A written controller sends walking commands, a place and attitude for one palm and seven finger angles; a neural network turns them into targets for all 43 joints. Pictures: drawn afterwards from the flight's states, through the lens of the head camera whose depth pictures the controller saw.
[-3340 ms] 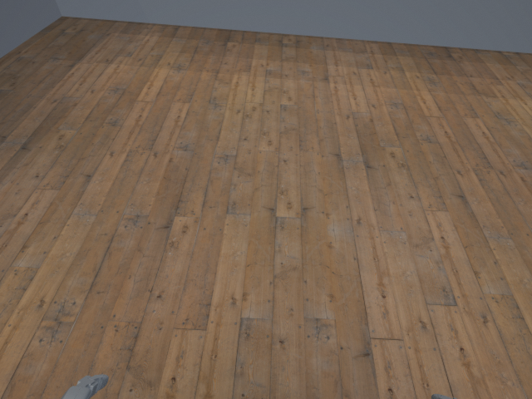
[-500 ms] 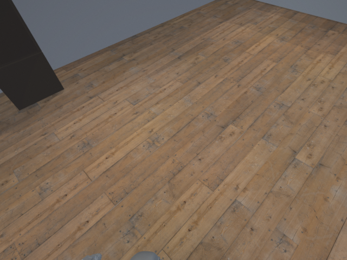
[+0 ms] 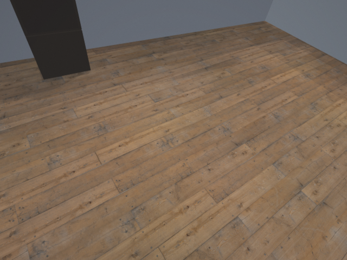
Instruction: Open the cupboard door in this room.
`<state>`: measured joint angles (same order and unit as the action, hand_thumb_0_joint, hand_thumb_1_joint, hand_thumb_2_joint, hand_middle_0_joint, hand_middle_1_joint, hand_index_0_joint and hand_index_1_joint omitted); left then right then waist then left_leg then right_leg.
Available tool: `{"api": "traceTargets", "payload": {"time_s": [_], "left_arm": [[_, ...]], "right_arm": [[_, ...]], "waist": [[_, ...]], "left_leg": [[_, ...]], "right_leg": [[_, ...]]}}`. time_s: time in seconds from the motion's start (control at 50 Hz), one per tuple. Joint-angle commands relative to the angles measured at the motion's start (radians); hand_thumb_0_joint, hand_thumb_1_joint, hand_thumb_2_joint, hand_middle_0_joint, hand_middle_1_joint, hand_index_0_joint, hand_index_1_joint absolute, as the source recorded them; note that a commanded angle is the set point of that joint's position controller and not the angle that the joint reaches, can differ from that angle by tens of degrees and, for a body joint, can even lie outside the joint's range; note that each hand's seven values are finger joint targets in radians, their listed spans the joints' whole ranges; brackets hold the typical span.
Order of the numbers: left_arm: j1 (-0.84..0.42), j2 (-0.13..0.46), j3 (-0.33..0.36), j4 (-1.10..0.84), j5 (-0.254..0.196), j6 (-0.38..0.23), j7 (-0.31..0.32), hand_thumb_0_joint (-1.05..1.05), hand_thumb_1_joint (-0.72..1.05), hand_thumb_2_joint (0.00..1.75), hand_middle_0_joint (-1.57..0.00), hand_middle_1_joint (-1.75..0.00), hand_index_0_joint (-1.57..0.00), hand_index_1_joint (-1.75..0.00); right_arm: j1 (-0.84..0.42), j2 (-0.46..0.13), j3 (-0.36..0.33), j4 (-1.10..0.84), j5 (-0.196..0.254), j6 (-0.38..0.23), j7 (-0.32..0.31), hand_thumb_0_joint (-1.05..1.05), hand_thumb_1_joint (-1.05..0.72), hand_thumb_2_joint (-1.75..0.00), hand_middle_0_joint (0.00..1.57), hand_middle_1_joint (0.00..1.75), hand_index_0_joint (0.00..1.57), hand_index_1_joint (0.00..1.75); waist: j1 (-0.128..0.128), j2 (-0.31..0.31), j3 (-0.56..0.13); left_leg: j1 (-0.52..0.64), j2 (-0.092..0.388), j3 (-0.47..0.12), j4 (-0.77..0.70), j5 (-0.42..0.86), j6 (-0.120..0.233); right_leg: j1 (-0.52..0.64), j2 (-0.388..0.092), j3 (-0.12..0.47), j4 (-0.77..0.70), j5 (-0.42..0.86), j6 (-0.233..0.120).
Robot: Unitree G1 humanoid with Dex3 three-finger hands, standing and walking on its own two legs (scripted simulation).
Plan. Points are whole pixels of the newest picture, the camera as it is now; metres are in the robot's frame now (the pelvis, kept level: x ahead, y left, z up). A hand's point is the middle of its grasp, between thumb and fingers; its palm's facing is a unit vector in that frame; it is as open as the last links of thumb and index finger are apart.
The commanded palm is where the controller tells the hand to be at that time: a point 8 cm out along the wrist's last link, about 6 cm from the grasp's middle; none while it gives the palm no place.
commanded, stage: turn or walk to find it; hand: left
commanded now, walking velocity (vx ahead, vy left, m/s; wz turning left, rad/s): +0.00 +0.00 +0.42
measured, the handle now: out of the picture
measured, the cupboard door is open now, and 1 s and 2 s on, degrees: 0 0 0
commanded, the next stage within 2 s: stand and wait in 0.38 s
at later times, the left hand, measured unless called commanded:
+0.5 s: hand out of the picture -0.02 +0.16 -0.15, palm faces +0.20 -0.94 -0.27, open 7.4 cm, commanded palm none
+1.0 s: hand out of the picture -0.15 +0.16 -0.18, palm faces +0.24 -0.95 -0.18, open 7.4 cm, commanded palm none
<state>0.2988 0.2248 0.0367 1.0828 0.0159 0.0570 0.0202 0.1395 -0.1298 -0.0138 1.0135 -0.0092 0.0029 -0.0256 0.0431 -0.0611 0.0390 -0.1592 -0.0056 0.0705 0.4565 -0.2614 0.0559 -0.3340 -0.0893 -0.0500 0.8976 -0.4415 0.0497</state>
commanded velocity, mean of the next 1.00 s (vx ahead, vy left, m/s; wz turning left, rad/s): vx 0.00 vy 0.00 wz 0.17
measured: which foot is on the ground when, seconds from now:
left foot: down 0.00-0.34, up 0.36-0.70, down 0.72-1.00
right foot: up 0.00-0.32, down 0.34-1.00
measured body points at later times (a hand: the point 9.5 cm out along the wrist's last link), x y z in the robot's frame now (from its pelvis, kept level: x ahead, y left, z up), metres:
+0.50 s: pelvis -0.06 -0.04 +0.00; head -0.05 -0.07 +0.45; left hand -0.03 +0.21 -0.13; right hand -0.01 -0.29 -0.17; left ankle -0.08 +0.09 -0.66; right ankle -0.04 -0.14 -0.74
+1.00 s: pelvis -0.09 +0.00 +0.00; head -0.10 +0.00 +0.45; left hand -0.16 +0.21 -0.17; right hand +0.02 -0.22 -0.15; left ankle -0.12 +0.10 -0.74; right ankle -0.06 -0.14 -0.74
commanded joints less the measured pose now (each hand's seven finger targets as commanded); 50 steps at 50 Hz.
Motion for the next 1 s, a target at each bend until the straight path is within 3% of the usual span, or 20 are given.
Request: {"api": "traceTargets", "payload": {"time_s": [0.0, 0.14, 0.26, 0.28, 0.3, 0.32, 0.34, 0.38, 0.42, 0.6, 0.64, 0.66, 0.68, 0.7, 0.72, 0.76, 0.82, 0.86, 0.9, 0.98], "left_arm": [[-0.015, 0.044, 0.018, -0.063, 0.002, -0.018, 0.006, 0.00, 0.90, 0.90, -0.20, -0.30, -0.20, -0.30], [-0.088, 0.037, 0.027, -0.123, -0.001, -0.024, 0.008, 0.00, 0.90, 0.90, -0.20, -0.30, -0.20, -0.30], [0.004, 0.037, 0.032, -0.122, -0.007, -0.036, 0.016, 0.00, 0.90, 0.90, -0.20, -0.30, -0.20, -0.30], [0.034, 0.054, 0.036, -0.119, -0.004, -0.043, 0.018, 0.00, 0.90, 0.90, -0.20, -0.30, -0.20, -0.30], [0.039, 0.120, 0.049, -0.124, 0.008, -0.051, 0.025, 0.00, 0.90, 0.90, -0.20, -0.30, -0.20, -0.30], [0.028, 0.199, 0.063, -0.147, 0.016, -0.052, 0.026, 0.00, 0.90, 0.90, -0.20, -0.30, -0.20, -0.30], [-0.009, 0.197, 0.057, -0.172, 0.005, -0.044, 0.027, 0.00, 0.90, 0.90, -0.20, -0.30, -0.20, -0.30], [-0.125, 0.137, 0.052, -0.197, 0.003, -0.049, 0.027, 0.00, 0.90, 0.90, -0.20, -0.30, -0.20, -0.30], [-0.144, 0.100, 0.034, -0.200, 0.003, -0.060, 0.021, 0.00, 0.90, 0.90, -0.20, -0.30, -0.20, -0.30], [0.016, 0.129, 0.037, -0.116, 0.017, -0.067, 0.018, 0.00, 0.90, 0.90, -0.20, -0.30, -0.20, -0.30], [0.001, 0.125, 0.034, -0.097, 0.009, -0.065, 0.018, 0.00, 0.90, 0.90, -0.20, -0.30, -0.20, -0.30], [-0.014, 0.116, 0.029, -0.091, 0.001, -0.061, 0.018, 0.00, 0.90, 0.90, -0.20, -0.30, -0.20, -0.30], [0.005, 0.075, 0.020, -0.091, -0.009, -0.056, 0.016, 0.00, 0.90, 0.90, -0.20, -0.30, -0.20, -0.30], [0.031, 0.028, 0.009, -0.092, -0.014, -0.052, 0.012, 0.00, 0.90, 0.90, -0.20, -0.30, -0.20, -0.30], [0.016, 0.014, 0.000, -0.085, -0.010, -0.049, 0.015, 0.00, 0.90, 0.90, -0.20, -0.30, -0.20, -0.30], [-0.030, 0.011, -0.006, -0.061, -0.001, -0.035, 0.012, 0.00, 0.90, 0.90, -0.20, -0.30, -0.20, -0.30], [0.014, 0.002, -0.012, -0.016, -0.003, -0.036, 0.007, 0.00, 0.90, 0.90, -0.20, -0.30, -0.20, -0.30], [0.069, -0.001, -0.017, 0.018, -0.002, -0.046, 0.005, 0.00, 0.90, 0.90, -0.20, -0.30, -0.20, -0.30], [0.073, 0.024, -0.021, 0.037, 0.001, -0.060, 0.008, 0.00, 0.90, 0.90, -0.20, -0.30, -0.20, -0.30], [0.034, 0.028, -0.025, 0.040, 0.000, -0.060, 0.010, 0.00, 0.90, 0.90, -0.20, -0.30, -0.20, -0.30]], "right_arm": [[0.076, -0.209, -0.050, -0.019, -0.002, -0.001, -0.012, 0.00, -0.90, -0.90, 0.20, 0.30, 0.20, 0.30], [0.114, -0.233, -0.073, -0.032, -0.012, 0.008, -0.005, 0.00, -0.90, -0.90, 0.20, 0.30, 0.20, 0.30], [0.068, -0.234, -0.083, -0.058, -0.012, 0.019, 0.008, 0.00, -0.90, -0.90, 0.20, 0.30, 0.20, 0.30], [0.061, -0.219, -0.082, -0.065, -0.007, 0.021, 0.012, 0.00, -0.90, -0.90, 0.20, 0.30, 0.20, 0.30], [0.081, -0.166, -0.077, -0.074, 0.002, 0.023, 0.019, 0.00, -0.90, -0.90, 0.20, 0.30, 0.20, 0.30], [0.062, -0.129, -0.071, -0.108, -0.003, 0.026, 0.020, 0.00, -0.90, -0.90, 0.20, 0.30, 0.20, 0.30], [0.052, -0.186, -0.091, -0.106, -0.015, 0.039, 0.021, 0.00, -0.90, -0.90, 0.20, 0.30, 0.20, 0.30], [0.080, -0.181, -0.097, -0.066, -0.018, 0.063, 0.031, 0.00, -0.90, -0.90, 0.20, 0.30, 0.20, 0.30], [0.148, -0.154, -0.089, -0.032, -0.018, 0.061, 0.036, 0.00, -0.90, -0.90, 0.20, 0.30, 0.20, 0.30], [0.075, -0.105, -0.053, -0.032, -0.006, 0.031, 0.022, 0.00, -0.90, -0.90, 0.20, 0.30, 0.20, 0.30], [0.131, -0.098, -0.044, -0.005, -0.002, 0.017, 0.014, 0.00, -0.90, -0.90, 0.20, 0.30, 0.20, 0.30], [0.178, -0.105, -0.040, 0.019, 0.001, 0.008, 0.012, 0.00, -0.90, -0.90, 0.20, 0.30, 0.20, 0.30], [0.198, -0.145, -0.043, 0.028, -0.001, -0.006, 0.009, 0.00, -0.90, -0.90, 0.20, 0.30, 0.20, 0.30], [0.183, -0.206, -0.050, 0.021, -0.007, -0.016, 0.003, 0.00, -0.90, -0.90, 0.20, 0.30, 0.20, 0.30], [0.146, -0.224, -0.050, 0.017, -0.008, -0.010, -0.001, 0.00, -0.90, -0.90, 0.20, 0.30, 0.20, 0.30], [0.101, -0.185, -0.039, 0.028, -0.011, -0.016, -0.013, 0.00, -0.90, -0.90, 0.20, 0.30, 0.20, 0.30], [0.080, -0.161, -0.028, 0.038, -0.009, -0.015, -0.022, 0.00, -0.90, -0.90, 0.20, 0.30, 0.20, 0.30], [0.078, -0.164, -0.030, 0.040, -0.003, -0.015, -0.022, 0.00, -0.90, -0.90, 0.20, 0.30, 0.20, 0.30], [0.096, -0.141, -0.027, 0.045, 0.006, -0.015, -0.017, 0.00, -0.90, -0.90, 0.20, 0.30, 0.20, 0.30], [0.103, -0.134, -0.025, 0.059, 0.004, -0.004, -0.008, 0.00, -0.90, -0.90, 0.20, 0.30, 0.20, 0.30]], "waist": [[-0.048, 0.184, 0.004], [-0.080, 0.194, -0.060], [-0.023, 0.194, -0.083], [-0.007, 0.146, -0.089], [-0.006, -0.037, -0.096], [0.009, -0.258, -0.031], [0.003, -0.165, -0.022], [-0.050, -0.119, 0.054], [-0.077, -0.064, 0.048], [0.001, -0.130, -0.016], [-0.030, -0.113, -0.045], [-0.053, -0.062, -0.066], [-0.051, 0.059, -0.097], [-0.034, 0.225, -0.107], [-0.029, 0.252, -0.072], [-0.040, 0.300, 0.004], [-0.024, 0.271, 0.028], [-0.010, 0.175, -0.003], [-0.029, 0.072, -0.006], [-0.043, 0.008, 0.057]], "left_leg": [[0.035, 0.245, -0.229, -0.177, 0.441, 0.101], [0.078, 0.254, -0.346, -0.145, 0.413, 0.133], [-0.116, 0.183, -0.368, -0.102, 0.239, 0.080], [-0.189, 0.139, -0.333, -0.057, 0.149, 0.038], [-0.339, 0.047, -0.242, 0.090, -0.012, -0.022], [-0.456, -0.067, -0.101, 0.318, -0.246, -0.078], [-0.395, -0.028, -0.134, 0.506, -0.277, -0.074], [-0.373, 0.001, -0.148, 0.682, -0.172, -0.074], [-0.366, 0.008, -0.119, 0.731, -0.084, -0.089], [-0.218, 0.040, -0.026, 0.258, -0.183, -0.105], [-0.074, 0.032, -0.007, 0.058, -0.056, -0.101], [0.028, 0.032, -0.013, -0.060, 0.073, -0.095], [0.117, 0.106, -0.091, -0.103, 0.203, -0.072], [0.125, 0.248, -0.239, -0.107, 0.375, -0.012], [0.051, 0.311, -0.260, -0.135, 0.405, 0.044], [-0.034, 0.277, -0.227, -0.193, 0.366, 0.062], [-0.026, 0.231, -0.152, -0.138, 0.491, 0.055], [0.006, 0.194, -0.128, -0.086, 0.433, 0.028], [-0.012, 0.136, -0.093, -0.055, 0.300, -0.021], [-0.025, 0.116, -0.094, -0.103, 0.093, -0.036]], "right_leg": [[-0.090, -0.008, 0.016, 0.054, 0.018, 0.022], [-0.089, 0.018, 0.028, -0.068, -0.031, 0.020], [0.170, 0.051, 0.004, -0.397, 0.156, -0.001], [0.265, 0.024, 0.016, -0.529, 0.229, -0.008], [0.374, -0.136, 0.175, -0.624, 0.160, -0.058], [0.311, -0.350, 0.387, -0.688, 0.165, -0.159], [0.150, -0.398, 0.346, -0.694, 0.162, -0.207], [0.017, -0.277, 0.241, -0.717, 0.056, -0.177], [0.039, -0.195, 0.117, -0.664, 0.180, -0.149], [0.198, -0.209, 0.117, -0.563, 0.491, -0.204], [0.169, -0.178, 0.089, -0.494, 0.533, -0.168], [0.128, -0.142, 0.058, -0.449, 0.487, -0.125], [0.071, -0.081, 0.022, -0.372, 0.403, -0.078], [0.010, -0.021, -0.022, -0.322, 0.239, -0.034], [0.028, -0.001, -0.036, -0.294, 0.051, -0.019], [0.035, -0.007, -0.016, -0.211, -0.007, -0.010], [0.070, -0.006, -0.001, -0.279, 0.064, -0.017], [0.126, -0.004, -0.003, -0.439, 0.205, -0.013], [0.174, -0.043, 0.053, -0.522, 0.415, -0.030], [0.103, -0.049, 0.057, -0.547, 0.290, -0.037]]}}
